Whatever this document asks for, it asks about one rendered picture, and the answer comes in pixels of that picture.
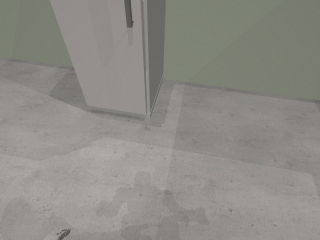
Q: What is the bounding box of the fridge door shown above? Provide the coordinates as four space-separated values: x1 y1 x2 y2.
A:
50 0 148 115

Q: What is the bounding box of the robot left hand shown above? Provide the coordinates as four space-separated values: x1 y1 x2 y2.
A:
43 227 71 240

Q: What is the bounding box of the handle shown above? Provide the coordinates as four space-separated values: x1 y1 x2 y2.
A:
124 0 134 28

